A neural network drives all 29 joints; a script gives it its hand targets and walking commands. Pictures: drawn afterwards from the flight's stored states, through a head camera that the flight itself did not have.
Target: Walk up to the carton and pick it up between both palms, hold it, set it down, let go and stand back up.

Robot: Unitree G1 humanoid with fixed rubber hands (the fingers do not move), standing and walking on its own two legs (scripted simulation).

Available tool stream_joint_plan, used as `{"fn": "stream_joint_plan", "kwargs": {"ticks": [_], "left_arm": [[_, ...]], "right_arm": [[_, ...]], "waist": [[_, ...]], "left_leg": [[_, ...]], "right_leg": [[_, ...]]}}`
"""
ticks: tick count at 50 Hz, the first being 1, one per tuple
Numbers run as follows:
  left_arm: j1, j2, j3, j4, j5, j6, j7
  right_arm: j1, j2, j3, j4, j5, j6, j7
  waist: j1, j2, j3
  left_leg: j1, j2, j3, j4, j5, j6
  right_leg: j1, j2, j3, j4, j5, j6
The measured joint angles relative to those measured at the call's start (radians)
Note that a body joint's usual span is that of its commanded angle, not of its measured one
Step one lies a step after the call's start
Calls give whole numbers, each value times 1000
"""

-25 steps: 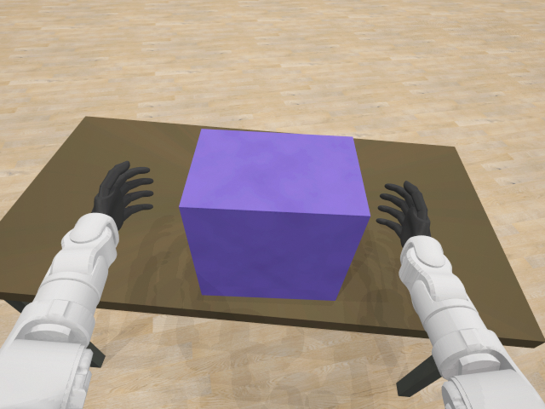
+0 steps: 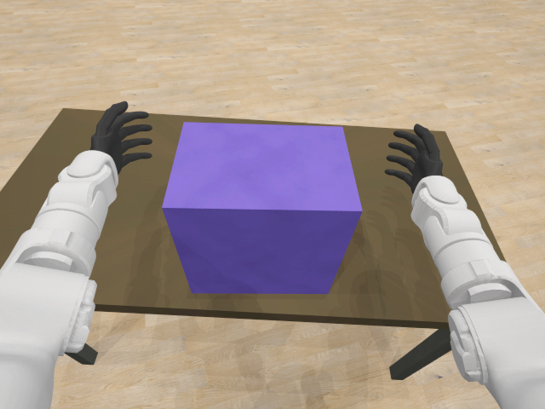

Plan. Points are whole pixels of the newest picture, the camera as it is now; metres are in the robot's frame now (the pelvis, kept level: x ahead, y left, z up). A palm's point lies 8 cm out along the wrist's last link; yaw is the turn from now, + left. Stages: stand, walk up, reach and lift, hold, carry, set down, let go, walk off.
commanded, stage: reach and lift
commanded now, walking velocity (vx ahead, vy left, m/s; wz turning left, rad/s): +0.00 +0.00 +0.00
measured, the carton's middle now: (262, 215) +0.46 +0.01 -0.01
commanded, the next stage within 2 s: none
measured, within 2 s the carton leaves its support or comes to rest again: neither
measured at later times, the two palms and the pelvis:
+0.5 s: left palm (103, 145) +0.47 +0.25 +0.14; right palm (415, 162) +0.45 -0.22 +0.13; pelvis +0.00 -0.01 +0.00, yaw +2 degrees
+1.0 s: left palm (132, 197) +0.46 +0.23 +0.04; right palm (395, 209) +0.44 -0.22 +0.03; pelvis -0.01 +0.00 -0.04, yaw +1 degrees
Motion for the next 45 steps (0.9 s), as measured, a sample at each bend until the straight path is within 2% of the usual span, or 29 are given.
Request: {"fn": "stream_joint_plan", "kwargs": {"ticks": [8,18,26,33,45], "left_arm": [[-105,21,-25,91,-20,1,5],[-223,44,-84,241,-39,-43,-9],[-177,16,-95,330,-19,-176,-26],[-114,-29,-112,379,-58,-294,-5],[-168,-68,-129,486,-67,-408,6]], "right_arm": [[-96,-5,14,46,13,21,3],[-216,9,9,175,4,5,6],[-166,39,23,239,-8,-97,10],[-89,73,6,249,-35,-194,21],[-136,72,40,352,-4,-312,42]], "waist": [[-14,-5,-34],[-37,-6,-55],[-46,-7,-58],[-37,3,-99],[-39,2,-145]], "left_leg": [[-54,0,-2,-2,9,-4],[-95,-2,-25,3,14,-9],[-124,-8,-36,13,15,-9],[-252,-11,-35,85,-6,-8],[-451,-13,-36,243,-61,-9]], "right_leg": [[-59,0,-1,11,1,-4],[-87,-2,-23,8,2,-8],[-111,-8,-34,20,-3,-8],[-246,-14,-29,103,-28,-6],[-454,-21,-22,277,-89,-4]]}}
